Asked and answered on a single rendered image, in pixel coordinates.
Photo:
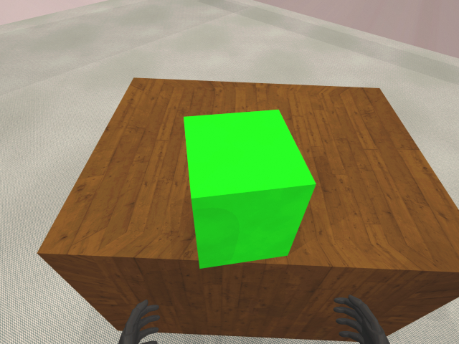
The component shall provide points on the right robot hand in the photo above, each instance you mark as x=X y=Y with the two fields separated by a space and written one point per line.
x=370 y=331

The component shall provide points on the left robot hand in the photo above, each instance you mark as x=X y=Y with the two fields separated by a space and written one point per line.
x=131 y=333

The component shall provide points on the carton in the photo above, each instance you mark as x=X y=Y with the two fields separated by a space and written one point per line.
x=250 y=186

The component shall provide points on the pedestal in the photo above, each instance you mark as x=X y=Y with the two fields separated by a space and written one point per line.
x=379 y=226

